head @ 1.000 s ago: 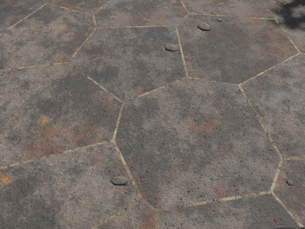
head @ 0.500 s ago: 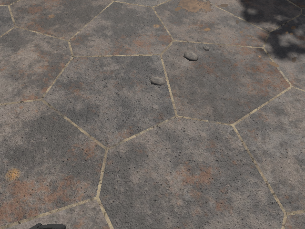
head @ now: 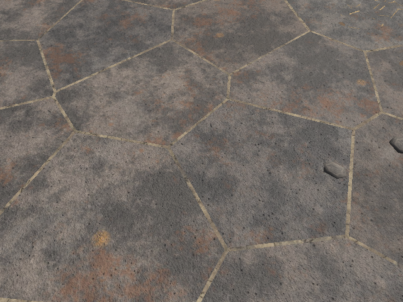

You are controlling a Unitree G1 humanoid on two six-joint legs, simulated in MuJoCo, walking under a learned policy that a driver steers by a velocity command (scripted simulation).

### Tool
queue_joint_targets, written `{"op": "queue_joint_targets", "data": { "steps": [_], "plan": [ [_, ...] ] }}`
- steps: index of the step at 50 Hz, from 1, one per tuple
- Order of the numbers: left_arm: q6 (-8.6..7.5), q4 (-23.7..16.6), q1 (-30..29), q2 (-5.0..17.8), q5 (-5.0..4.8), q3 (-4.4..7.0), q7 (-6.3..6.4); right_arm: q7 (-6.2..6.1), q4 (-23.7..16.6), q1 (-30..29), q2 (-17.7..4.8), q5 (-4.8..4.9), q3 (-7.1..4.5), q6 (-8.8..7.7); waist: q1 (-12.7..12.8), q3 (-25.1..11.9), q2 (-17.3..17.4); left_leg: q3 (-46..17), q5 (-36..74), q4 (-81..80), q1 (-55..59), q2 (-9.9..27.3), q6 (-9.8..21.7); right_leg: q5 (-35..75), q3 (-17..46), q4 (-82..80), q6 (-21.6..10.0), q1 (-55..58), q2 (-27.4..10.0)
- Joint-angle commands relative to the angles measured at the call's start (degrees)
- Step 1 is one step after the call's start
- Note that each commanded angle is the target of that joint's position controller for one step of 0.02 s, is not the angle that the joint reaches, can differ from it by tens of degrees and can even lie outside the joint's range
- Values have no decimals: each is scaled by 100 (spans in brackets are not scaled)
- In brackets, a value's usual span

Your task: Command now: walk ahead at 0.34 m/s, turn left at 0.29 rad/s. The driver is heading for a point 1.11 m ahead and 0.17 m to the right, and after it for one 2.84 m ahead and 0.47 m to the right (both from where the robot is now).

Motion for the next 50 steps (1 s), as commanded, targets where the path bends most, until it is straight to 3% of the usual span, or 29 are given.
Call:
{"op": "queue_joint_targets", "data": {
  "steps": [1,4,6,7,8,9,10,11,12,13,14,17,22,24,26,27,28,29,30,31,32,33,34,37,40,46,48,50],
  "plan": [
    [-47,-308,-376,951,-79,169,33,120,-441,-357,1,-23,69,-154,-158,-56,-654,335,800,-936,835,-227,54,3356,424,-278,-822,-394,-1304],
    [31,-147,-301,1116,-176,200,54,166,-503,-363,-237,-48,-20,-158,-332,-236,-805,334,516,-1513,1269,-403,303,3694,489,309,-630,63,-1436],
    [61,-53,-242,1002,-211,138,55,78,-248,432,-549,-157,-172,-160,-817,-707,-640,439,1322,-2170,2749,-562,587,3984,426,1452,-341,-172,-1099],
    [24,-150,-125,730,-48,15,45,-19,-175,951,-973,-266,-260,-141,-955,-1334,-159,-240,3839,-1776,4139,289,871,2474,270,2609,-47,-997,-755],
    [17,-120,650,141,90,-224,-30,-92,-255,993,-1037,-433,-165,-77,-649,-2261,1159,-2008,6190,-1400,5803,2014,1945,-2385,464,4613,365,-2529,-91],
    [80,158,979,500,-56,-156,-42,-64,-252,1101,-715,-304,-92,-9,-814,-3009,803,-2168,5837,-1386,5711,2163,2231,-3055,1483,5302,410,-2459,-170],
    [157,61,510,861,-246,-44,-39,-10,-160,868,-636,-177,-97,34,-843,-2420,591,-1671,4477,-1793,5130,1790,2076,-2804,1303,5433,449,-2875,-339],
    [248,-31,58,800,-236,-44,37,-3,-125,429,-455,-115,-40,24,-715,-1690,274,-1292,3371,-2088,4441,1434,1732,-2457,1122,5165,488,-3082,-540],
    [377,-17,-93,713,-162,-30,123,-8,-96,70,-246,-112,28,11,-566,-1211,191,-995,2648,-2355,3704,1246,1521,-2164,1096,4838,571,-2950,-667],
    [530,23,38,629,-122,-29,188,-11,-77,-260,-219,-162,36,11,-338,-950,339,-614,2224,-2634,2873,1066,1396,-1877,1018,4549,672,-2387,-700],
    [632,28,167,548,-93,-30,241,-21,-64,-483,-359,-222,-28,14,-200,-804,478,-376,1906,-2841,2314,998,1382,-1618,822,4368,742,-1996,-600],
    [751,-77,154,493,-41,12,309,-126,18,-599,-530,-225,-133,16,-196,-782,482,-83,1128,-3096,1996,1114,1485,-1142,629,4125,658,-1757,-577],
    [843,-461,-467,550,-35,73,213,-281,254,-627,-582,-141,-192,120,-347,-607,481,109,-64,-3271,2131,1343,1406,-739,539,3506,351,-1769,-687],
    [850,-528,-482,573,-36,105,140,-285,329,-664,-646,-69,-219,168,-306,-586,450,197,-71,-3114,2278,1395,1295,-710,447,3074,216,-1583,-649],
    [836,-458,-204,550,-21,147,65,-290,397,-779,-661,45,-233,233,-101,-600,327,483,-215,-2639,2260,1230,993,-156,205,2099,-7,-1049,-439],
    [822,-416,-71,672,28,204,55,-292,502,-604,-507,86,-212,268,-96,-489,25,745,-633,-2074,2080,961,653,203,361,1509,-201,-798,-358],
    [795,-512,-37,1192,40,333,128,-272,564,-283,-238,-19,-164,310,-280,-284,-1366,1387,-1573,-570,1328,293,53,1383,1873,525,-631,-515,-1288],
    [731,-719,-170,1733,112,403,153,-319,233,-752,-228,-130,-147,304,-224,-10,-2283,1070,-3159,628,13,-629,-309,2035,3651,104,-1660,-537,-2318],
    [586,-764,-184,1538,254,356,117,-342,185,-1065,-390,-144,-201,298,-61,-244,-1653,274,-3211,1577,-26,-577,-237,1715,3620,8,-1885,-704,-2253],
    [469,-799,-454,1395,215,316,116,-344,253,-908,-471,-63,-248,310,-271,-275,-1393,54,-2676,1806,-48,-465,-144,1485,3116,69,-1595,-696,-1971],
    [430,-871,-791,1248,78,299,138,-375,418,-698,-521,-70,-295,323,-436,-316,-1034,-3,-2189,1777,-69,-383,-135,1252,2754,180,-1254,-613,-1687],
    [435,-922,-986,1071,-37,240,170,-411,494,-639,-596,-114,-332,328,-483,-359,-987,-24,-1895,1711,-65,-350,-170,1370,2580,245,-1078,-554,-1581],
    [446,-946,-990,968,-50,189,207,-408,517,-639,-568,-131,-339,311,-503,-463,-1005,-6,-1682,1813,120,-399,-223,1758,2451,309,-1042,-579,-1468],
    [477,-969,-790,932,-21,173,272,-378,559,-572,-411,-41,-301,250,-464,-743,-898,-23,-1346,1476,180,-494,-342,2326,2302,449,-1085,-103,-1358],
    [518,-951,-725,928,-16,166,310,-343,591,-669,-294,-23,-230,238,-339,-755,-986,-8,-1222,567,431,-430,-451,2162,2261,496,-1080,83,-1306],
    [594,-885,-945,966,51,134,207,-244,686,-585,-396,23,-191,199,-229,-509,-1130,152,-1493,-551,1536,-399,-418,1946,2449,544,-1222,-534,-1296],
    [611,-837,-1052,894,23,91,185,-210,737,-482,-375,25,-171,160,-288,-487,-1084,191,-1382,-1112,1846,-411,-344,2129,2530,689,-1184,-536,-1262],
    [616,-750,-1179,646,-27,-17,190,-143,914,-117,-245,-33,-115,93,-576,-541,-876,248,-56,-2605,2689,-369,-177,1996,2331,886,-878,-706,-1051]
  ]
}}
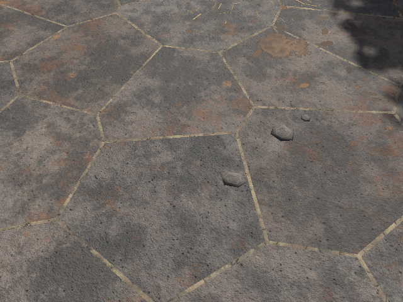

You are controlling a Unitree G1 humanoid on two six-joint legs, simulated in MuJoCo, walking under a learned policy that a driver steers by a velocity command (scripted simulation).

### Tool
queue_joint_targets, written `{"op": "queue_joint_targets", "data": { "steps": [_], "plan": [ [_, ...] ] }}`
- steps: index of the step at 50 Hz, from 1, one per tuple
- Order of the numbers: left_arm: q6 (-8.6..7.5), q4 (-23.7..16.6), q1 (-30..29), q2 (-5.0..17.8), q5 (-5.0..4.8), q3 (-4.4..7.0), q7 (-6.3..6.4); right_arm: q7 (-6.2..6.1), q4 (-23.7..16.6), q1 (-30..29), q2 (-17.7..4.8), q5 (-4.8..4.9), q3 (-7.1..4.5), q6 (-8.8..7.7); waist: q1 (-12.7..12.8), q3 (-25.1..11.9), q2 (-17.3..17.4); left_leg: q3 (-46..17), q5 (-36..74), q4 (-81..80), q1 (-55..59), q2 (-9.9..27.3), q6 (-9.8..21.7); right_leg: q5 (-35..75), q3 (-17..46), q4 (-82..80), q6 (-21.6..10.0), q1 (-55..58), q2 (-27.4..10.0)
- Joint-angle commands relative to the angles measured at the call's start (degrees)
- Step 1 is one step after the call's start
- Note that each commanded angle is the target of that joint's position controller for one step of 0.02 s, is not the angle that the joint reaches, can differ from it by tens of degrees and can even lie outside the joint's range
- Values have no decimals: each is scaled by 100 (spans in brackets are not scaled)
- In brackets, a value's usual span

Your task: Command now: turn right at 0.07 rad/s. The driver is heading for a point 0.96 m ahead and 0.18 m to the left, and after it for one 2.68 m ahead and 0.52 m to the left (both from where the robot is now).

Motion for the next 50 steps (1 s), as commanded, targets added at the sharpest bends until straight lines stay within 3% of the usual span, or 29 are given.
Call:
{"op": "queue_joint_targets", "data": {
  "steps": [1,2,3,4,5,7,8,10,12,13,14,15,16,19,21,24,28,30,32,33,34,35,36,37,38,40,42,46,50],
  "plan": [
    [-87,-80,205,441,43,51,3,73,-153,216,-468,-132,-27,-164,-66,-707,-383,-291,1757,-1458,1150,374,268,1472,960,-355,-391,276,-1135],
    [-147,-19,552,365,201,30,-30,64,-146,242,-866,-168,-76,-158,279,-902,453,-937,2519,-1238,1469,952,587,214,405,79,-92,71,-585],
    [-185,-2,550,302,229,24,-50,75,-85,-30,-772,-114,-39,-129,441,-806,887,-1110,1095,-1245,975,1020,1064,-525,-28,-129,150,130,-254],
    [-210,-10,158,576,207,77,-39,86,-161,-114,-758,-36,-66,-104,162,-526,883,-1292,-648,-1540,556,888,1182,-824,-325,155,269,170,-126],
    [-241,-60,-149,721,107,151,-19,73,-98,88,-890,-24,-98,-98,-22,-227,950,-1629,-1757,-1846,370,936,1258,-1053,-554,512,288,-87,-35],
    [-326,-125,-275,620,-8,165,-1,34,-33,320,-1013,27,-107,-152,-65,310,1250,-2333,-2390,-2206,219,1169,1467,-1128,-580,607,241,-512,-93],
    [-412,-117,-271,554,-33,166,-23,3,-17,382,-998,56,-109,-183,-54,356,1258,-2449,-2261,-2183,260,1198,1505,-1010,-508,517,192,-515,-167],
    [-598,-4,-17,418,-64,174,-90,-35,-92,245,-918,109,-103,-185,130,206,1105,-2304,-1882,-2000,112,968,1435,-745,-479,-117,52,81,-221],
    [-671,245,635,611,-83,286,-90,-41,-311,-130,-678,106,-53,-187,472,-116,719,-1820,-1316,-1359,-728,503,1105,-251,-215,-616,-76,1507,-618],
    [-679,386,1168,900,-26,381,-55,-41,-490,-360,-337,131,28,-224,675,-196,-122,-1034,-1136,-190,-1713,-70,785,-1121,680,-1011,-308,2296,-1204],
    [-681,476,1485,1288,-18,492,-77,-20,-706,-440,-227,169,81,-301,707,-104,-1190,-444,-1215,1024,-2541,-348,618,-1798,2254,-1737,-844,2604,-2267],
    [-698,476,1392,1048,17,442,-58,-3,-721,-393,-579,182,-14,-355,604,280,-1032,-581,-1593,1997,-3171,-2,611,-1431,2644,-1802,-1148,2517,-2782],
    [-722,417,1263,736,23,358,-28,41,-601,-133,-648,220,-57,-379,446,338,-683,-750,-1339,2525,-3365,178,665,-1020,2238,-1764,-1089,2582,-2655],
    [-700,382,1016,576,7,299,-32,164,-564,-118,-457,177,-39,-365,332,353,-535,-585,-325,2754,-3529,465,659,437,806,-1872,-652,2539,-2211],
    [-675,376,965,633,35,306,-34,278,-684,-291,-225,157,41,-350,354,312,-538,-220,187,2449,-3183,471,486,1284,17,-1952,-563,2099,-1917],
    [-668,426,1020,821,9,331,-21,415,-982,-747,-43,103,158,-354,459,391,-505,188,1035,1406,-2483,459,332,1483,-795,-2083,-529,1468,-1687],
    [-654,561,1262,1087,-102,394,-39,515,-1279,-1069,-195,101,155,-312,418,464,-545,567,1155,542,-1741,241,578,2150,-1241,-1967,-436,1460,-1906],
    [-619,634,1342,1167,-153,405,-45,512,-1322,-851,-372,73,61,-293,125,212,-638,732,821,388,-1110,-88,878,4139,-1393,-1361,-368,1687,-2045],
    [-557,674,1295,1205,-154,378,-21,434,-938,603,-808,87,-210,-245,-752,-622,-626,853,939,92,923,-508,1253,5353,-1664,370,-160,1305,-1909],
    [-589,633,1336,1113,-91,307,-4,310,-692,1513,-1115,91,-367,-180,-1185,-1009,-375,135,858,126,2579,-129,1435,4106,-1633,1800,28,12,-1734],
    [-662,453,2179,136,35,-1,-115,242,-622,1661,-1745,50,-421,-198,-479,-2008,1311,-3147,-279,-386,4457,1823,2434,-1529,-1384,4274,358,-2101,-744],
    [-824,571,1710,658,-214,98,-156,240,-717,1876,-1248,22,-272,-243,-924,-2653,685,-4451,-1103,-1465,4186,2253,2579,-2043,-67,5072,275,-2325,-496],
    [-871,286,944,980,-447,225,-155,268,-643,1433,-1049,-31,-196,-333,-901,-1493,550,-3403,-822,-1676,3357,2022,2203,-1596,-74,5203,183,-2836,-742],
    [-891,201,739,902,-415,194,-108,269,-645,1005,-883,-21,-147,-402,-638,-880,314,-2569,-377,-1774,2390,1807,1964,-998,-118,4779,100,-2729,-1046],
    [-852,281,743,863,-266,221,-60,280,-636,642,-627,-51,-79,-462,-396,-528,208,-1921,148,-1884,1635,1568,1798,-611,-146,4438,113,-2442,-1252],
    [-655,477,1232,699,-216,242,-62,308,-616,330,-373,-144,-38,-578,-15,-407,494,-1122,585,-2260,834,1282,1641,-108,9,4150,121,-1702,-1442],
    [-493,537,1307,510,-223,229,-47,313,-484,313,-358,-130,-51,-699,99,-205,345,-590,1010,-2519,533,1226,1612,87,37,3917,180,-1711,-1441],
    [-463,348,738,444,-179,235,-56,204,-280,514,-460,-184,-79,-744,-17,160,221,220,1657,-2696,684,1058,1420,1229,211,2901,293,-2426,-1262],
    [-548,155,92,296,-146,150,-210,100,-182,662,-609,-149,-74,-722,-257,274,97,823,2130,-2801,1000,980,1145,2243,-243,1566,252,-2319,-1102]
  ]
}}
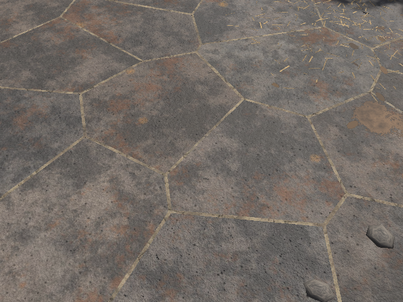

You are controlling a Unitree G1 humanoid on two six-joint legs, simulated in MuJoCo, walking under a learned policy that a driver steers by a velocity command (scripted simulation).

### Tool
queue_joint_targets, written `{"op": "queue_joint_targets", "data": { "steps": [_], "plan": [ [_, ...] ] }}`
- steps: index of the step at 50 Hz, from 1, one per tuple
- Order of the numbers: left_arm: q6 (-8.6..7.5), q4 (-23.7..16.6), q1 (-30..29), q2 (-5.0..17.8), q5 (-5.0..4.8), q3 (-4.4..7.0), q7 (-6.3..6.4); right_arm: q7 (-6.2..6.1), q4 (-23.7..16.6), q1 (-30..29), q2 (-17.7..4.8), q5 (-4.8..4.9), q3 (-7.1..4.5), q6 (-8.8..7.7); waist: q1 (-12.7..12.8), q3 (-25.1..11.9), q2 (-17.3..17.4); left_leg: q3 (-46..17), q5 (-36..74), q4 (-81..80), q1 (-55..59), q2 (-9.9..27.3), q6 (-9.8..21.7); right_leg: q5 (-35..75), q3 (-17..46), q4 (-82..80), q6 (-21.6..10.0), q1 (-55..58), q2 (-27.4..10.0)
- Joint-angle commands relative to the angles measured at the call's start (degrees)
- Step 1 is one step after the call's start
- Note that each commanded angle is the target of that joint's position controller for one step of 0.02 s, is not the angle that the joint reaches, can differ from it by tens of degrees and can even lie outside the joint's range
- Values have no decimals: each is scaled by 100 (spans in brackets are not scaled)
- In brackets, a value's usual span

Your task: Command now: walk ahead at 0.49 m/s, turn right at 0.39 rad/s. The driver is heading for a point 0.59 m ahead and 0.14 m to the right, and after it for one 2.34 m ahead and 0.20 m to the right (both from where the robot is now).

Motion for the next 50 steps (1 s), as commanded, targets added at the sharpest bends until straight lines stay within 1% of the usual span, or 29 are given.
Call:
{"op": "queue_joint_targets", "data": {
  "steps": [1,4,6,8,10,11,12,13,14,15,16,17,18,21,25,27,29,32,33,34,35,36,37,38,39,40,43,46,50],
  "plan": [
    [-83,-436,-454,130,22,-39,-116,-99,-318,-253,-872,38,-165,-78,-55,399,341,-239,2005,-741,-481,1601,257,644,-319,-757,-38,234,45],
    [-92,-740,-944,65,23,-102,-245,-144,-153,130,-959,92,-191,78,-239,507,296,-76,2745,-428,437,1835,224,293,-544,-1213,-158,-233,128],
    [-100,-942,-1131,75,16,-109,-355,-181,-135,206,-1031,109,-209,221,-216,463,332,60,3648,-30,887,1961,218,-193,-813,-1385,-266,-291,275],
    [-67,-1056,-989,205,7,-43,-417,-244,-204,139,-1191,111,-240,332,0,136,590,212,5537,667,1078,2000,167,-795,-1199,-1362,-455,277,636],
    [-13,-972,-131,561,-8,137,-401,-308,-293,7,-1346,105,-269,424,556,-428,847,259,6715,2039,906,1995,115,-1308,-1333,-1313,-752,1499,1001],
    [-5,-783,798,893,-3,316,-321,-323,-364,-182,-1356,146,-256,424,1101,-873,693,338,6121,3316,237,1787,-26,-959,-1148,-1863,-1004,2928,1121],
    [77,-663,1449,1359,7,448,-177,-295,-473,-8,-1001,20,-127,320,1187,-1418,-179,308,2946,5116,-1307,1359,-231,-798,409,-1886,-1382,4686,113],
    [17,-834,1175,1618,26,473,-175,-143,-751,398,-365,19,83,94,586,-2016,-1250,-649,-1972,7072,-3787,-13,-552,-1543,3889,-2626,-2675,6450,-1231],
    [-25,-848,1276,1106,70,334,-181,-16,-833,-267,-931,205,-33,-158,1023,-2116,-400,-1700,-1828,7289,-4435,315,-378,-1766,3903,-3103,-2465,6526,-1176],
    [-70,-870,1027,871,89,269,-172,40,-1032,-678,-1039,377,-49,-269,926,-1282,-83,-1659,-1325,6870,-4643,594,-250,-1514,2983,-3195,-2175,5809,-989],
    [-106,-917,643,751,65,231,-190,15,-1020,-712,-931,303,-28,-303,583,-698,530,-1570,-1005,6242,-4433,835,-259,-890,2342,-3274,-1965,4871,-711],
    [-121,-999,322,566,65,175,-175,-17,-958,-657,-980,164,-74,-261,384,-444,572,-1524,-817,5718,-4120,1007,-344,-345,1871,-3353,-1849,4254,-491],
    [-119,-1091,173,528,132,143,-147,-12,-952,-539,-978,112,-94,-183,226,-337,395,-1516,-694,5558,-3758,1080,-440,-15,1656,-3482,-1836,3754,-358],
    [-126,-1117,154,716,88,195,-52,-46,-1058,-531,-777,16,-49,-8,101,-184,224,-1273,-367,4657,-3475,1097,-815,582,1150,-3677,-1818,2900,-133],
    [-28,-1038,438,925,39,269,72,-40,-1330,-1456,-506,27,90,5,479,-98,-100,-1059,1317,2654,-2857,727,-998,-68,569,-3499,-1355,2290,396],
    [17,-961,700,951,30,280,72,-6,-1427,-1729,-592,114,67,-23,644,-179,-220,-1095,1746,2170,-2607,551,-994,-535,802,-3376,-1222,2389,314],
    [42,-926,804,881,-10,272,81,25,-1480,-1772,-772,164,-1,-63,617,-230,-320,-1313,1599,1837,-2544,547,-896,-963,1195,-3056,-1125,2738,146],
    [58,-919,697,747,48,239,101,69,-1339,-1238,-971,168,-117,-151,288,-321,-546,-1270,1157,1640,-2159,635,-575,-997,1493,-2498,-949,3186,-130],
    [53,-912,736,594,87,186,88,58,-1195,-777,-1063,115,-186,-173,93,-498,-551,-1133,1022,1536,-1585,595,-400,-514,1332,-2033,-819,3206,46],
    [42,-956,813,296,142,68,61,40,-1116,-112,-1277,16,-249,-203,-182,-1083,-210,-1696,805,1599,-534,1176,-66,-679,958,-739,-608,2906,363],
    [-25,-1026,1654,-59,36,-38,62,48,-946,477,-1870,-83,-391,-155,83,-1770,1539,-4264,-211,1072,1253,2315,937,-2145,210,1374,-134,1166,1204],
    [-67,-965,1752,261,-35,-30,67,129,-794,731,-1597,120,-356,-120,-33,-1757,2077,-6006,-1801,340,1623,2697,1342,-3608,326,2352,-30,-10,1215],
    [-84,-1022,1170,674,-64,61,52,130,-907,354,-1198,203,-232,-93,-108,-974,1355,-5479,-2140,238,1113,2530,1128,-3187,375,2703,-73,-440,846],
    [-112,-1134,556,733,19,55,55,116,-992,88,-1020,154,-175,-38,-149,-596,824,-4645,-1628,301,486,2239,942,-2754,148,2580,-113,-369,629],
    [-170,-1262,152,672,142,49,61,115,-1005,-88,-954,109,-140,4,-92,-230,572,-4090,-843,267,-120,1988,899,-2480,26,2178,-138,-309,482],
    [-205,-1301,78,613,219,64,58,102,-1023,-157,-862,88,-98,11,35,-186,621,-3736,-189,218,-431,1769,843,-2238,33,1753,-143,-38,333],
    [-226,-1327,147,349,237,-5,26,44,-967,-38,-838,164,-90,35,187,-315,888,-3215,816,78,-706,1494,939,-2202,-159,767,13,431,334],
    [-255,-1432,-377,121,225,-121,5,-62,-884,96,-1099,231,-180,97,67,-222,797,-2815,1068,-4,-1102,1370,924,-1561,-302,-530,188,846,472],
    [-326,-1510,-1008,179,123,-124,-65,-124,-768,445,-1162,266,-209,213,-163,-142,811,-2783,890,113,-1314,1280,762,-467,-281,-1592,304,1463,741]
  ]
}}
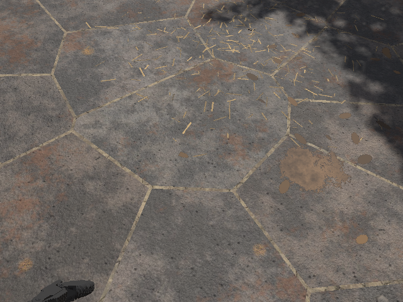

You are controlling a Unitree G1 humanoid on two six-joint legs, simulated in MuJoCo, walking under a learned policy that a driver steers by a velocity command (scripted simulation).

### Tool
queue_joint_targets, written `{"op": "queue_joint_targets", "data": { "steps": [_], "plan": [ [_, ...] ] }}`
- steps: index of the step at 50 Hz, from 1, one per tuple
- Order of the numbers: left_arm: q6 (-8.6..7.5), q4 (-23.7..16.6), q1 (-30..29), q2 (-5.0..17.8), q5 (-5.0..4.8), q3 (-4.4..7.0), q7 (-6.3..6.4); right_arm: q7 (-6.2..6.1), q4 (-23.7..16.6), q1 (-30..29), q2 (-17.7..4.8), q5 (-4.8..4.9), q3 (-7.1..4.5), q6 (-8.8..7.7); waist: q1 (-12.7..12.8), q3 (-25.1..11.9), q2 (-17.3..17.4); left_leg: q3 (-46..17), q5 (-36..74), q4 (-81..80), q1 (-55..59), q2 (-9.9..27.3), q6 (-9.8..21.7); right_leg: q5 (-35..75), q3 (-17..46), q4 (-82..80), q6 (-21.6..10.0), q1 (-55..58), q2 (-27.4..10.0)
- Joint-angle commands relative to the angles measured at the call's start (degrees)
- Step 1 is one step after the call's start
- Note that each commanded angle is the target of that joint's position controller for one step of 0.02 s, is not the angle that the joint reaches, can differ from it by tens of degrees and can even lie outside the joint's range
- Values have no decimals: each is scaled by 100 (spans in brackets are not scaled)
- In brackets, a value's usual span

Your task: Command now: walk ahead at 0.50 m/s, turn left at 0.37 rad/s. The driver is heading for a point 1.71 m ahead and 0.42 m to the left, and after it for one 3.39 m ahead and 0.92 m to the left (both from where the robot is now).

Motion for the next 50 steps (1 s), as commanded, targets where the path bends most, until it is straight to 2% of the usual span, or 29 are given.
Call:
{"op": "queue_joint_targets", "data": {
  "steps": [1,4,6,7,8,9,10,11,12,14,16,18,21,23,26,28,29,30,31,32,33,34,35,36,37,40,42,46,50],
  "plan": [
    [-136,-461,-492,395,-66,101,-40,-72,-369,-86,-1067,49,-274,-15,129,-115,718,-1285,720,-541,-312,1238,898,611,-133,-640,72,702,298],
    [-198,-484,-482,559,-96,193,-49,-92,-372,-69,-1070,63,-293,54,295,-139,804,-1655,440,-185,-198,1272,737,428,-82,-1132,-62,1259,344],
    [-218,-317,187,745,-59,319,9,-93,-447,-195,-861,39,-240,63,698,-411,794,-1555,509,502,-520,960,472,356,-57,-1451,-321,2441,137],
    [-216,-234,991,1038,23,416,71,-73,-584,-352,-560,-26,-137,26,1107,-1000,375,-1145,176,1813,-1105,661,250,58,667,-1392,-677,3628,-681],
    [-107,-84,1580,1540,77,552,91,-81,-756,203,-170,44,-9,-51,1019,-1714,-1162,-251,-1549,3509,-2717,-23,-90,-819,2672,-1679,-1520,5210,-1961],
    [-58,36,1702,1237,-9,516,48,-95,-766,231,-618,123,-85,-66,1040,-1461,-1352,-132,-2169,4555,-3660,319,-185,-2000,3738,-2024,-1751,5106,-2300],
    [-57,18,1515,870,-38,414,50,-94,-756,-167,-938,116,-185,-36,1102,-767,-778,-205,-1699,4998,-3904,551,-213,-2063,3123,-2126,-1571,4544,-2035],
    [-50,5,1250,692,-10,350,45,-89,-781,-408,-922,63,-201,3,1007,-402,-476,-84,-1278,5075,-3807,698,-258,-1454,2387,-2211,-1411,4006,-1762],
    [-44,41,1022,541,12,301,30,-68,-829,-557,-855,15,-209,28,891,-137,-394,-49,-982,4934,-3716,819,-293,-883,1865,-2356,-1350,3542,-1543],
    [-66,105,768,459,50,279,21,-6,-915,-652,-652,35,-198,101,684,79,-543,16,-671,4667,-3349,1030,-335,-143,1078,-2647,-1238,2868,-1297],
    [-108,201,738,575,18,331,18,36,-1029,-804,-473,23,-149,152,633,107,-482,128,-411,4366,-3287,1077,-424,429,576,-2842,-1306,2652,-1269],
    [-125,317,766,752,14,392,32,76,-1140,-1024,-411,-20,-110,159,644,99,-337,175,20,3853,-3276,1123,-490,867,160,-2917,-1352,2649,-1289],
    [-96,446,791,938,-13,438,59,186,-1250,-1464,-341,-9,-47,115,777,119,-228,367,956,2785,-2937,1078,-414,1132,-502,-2913,-1197,2655,-1161],
    [-68,543,919,1057,-63,466,72,250,-1366,-1811,-362,-3,-39,100,883,171,-189,535,1236,2257,-2706,1000,-318,1126,-769,-2894,-1085,2739,-1183],
    [1,693,1117,1237,-162,527,68,318,-1576,-2168,-481,11,-76,127,917,278,-190,697,916,1824,-2639,904,-94,1396,-990,-2697,-940,3198,-1370],
    [77,733,1153,1401,-203,575,85,335,-1646,-2062,-647,-25,-163,157,746,99,-287,990,339,1671,-2172,611,135,2908,-1228,-2061,-814,3470,-1397],
    [125,736,1144,1475,-220,592,102,324,-1574,-1631,-814,-39,-264,180,461,-201,-314,1179,180,1561,-1500,364,282,3805,-1401,-1312,-721,3457,-1323],
    [159,720,1161,1381,-217,547,127,275,-1329,-718,-1091,-17,-437,211,-21,-676,-190,1260,419,1315,-180,89,487,4095,-1611,-127,-554,3017,-1127],
    [140,622,1315,1113,-51,425,147,157,-1122,250,-1548,26,-624,273,-388,-1224,429,183,518,1280,1585,681,818,2383,-1653,1678,-289,1613,-894],
    [-2,280,1925,319,131,135,45,140,-1218,-33,-2168,48,-650,206,388,-1920,1953,-3260,-762,530,3226,2209,1941,-2629,-1013,3650,16,-764,232],
    [-163,355,1332,889,-95,229,-20,164,-1340,169,-1546,21,-485,136,-143,-2361,1080,-3941,-1450,-194,3264,2389,1870,-2568,34,4108,-89,-1229,125],
    [-223,242,867,1110,-291,291,-43,183,-1217,-3,-1279,-40,-392,63,-156,-1449,846,-3068,-966,-260,2627,2246,1583,-2019,-56,4007,-198,-1585,-94],
    [-252,238,759,1009,-219,248,5,176,-1221,-352,-1162,-38,-345,24,79,-976,431,-2397,-332,-235,1783,2023,1410,-1522,-99,3572,-236,-1385,-346],
    [-226,326,784,995,-93,261,44,162,-1246,-748,-948,-75,-272,15,313,-668,362,-1772,452,-254,1037,1847,1270,-1220,-128,3165,-202,-1017,-550],
    [-151,398,980,990,-85,275,31,152,-1293,-957,-802,-162,-209,-12,524,-600,540,-1410,976,-391,522,1715,1215,-997,-78,2995,-195,-572,-692],
    [71,568,1192,755,-86,234,25,142,-1110,-1009,-802,-170,-199,-150,677,-448,514,-692,1669,-802,-66,1635,1253,-569,-166,2633,-58,-285,-717],
    [139,492,882,648,-76,201,45,110,-936,-893,-855,-184,-215,-213,602,-184,418,-299,1824,-1006,-84,1600,1183,19,-118,2155,21,-607,-731],
    [87,425,386,525,-127,164,-41,45,-734,-815,-855,-206,-193,-238,379,71,411,503,1663,-1195,89,1384,815,1446,-123,792,-53,-585,-493],
    [52,196,-195,401,-155,104,-176,13,-463,-524,-956,-165,-224,-203,105,356,329,805,1661,-1265,706,1626,712,1725,-245,-97,-204,-717,-305]
  ]
}}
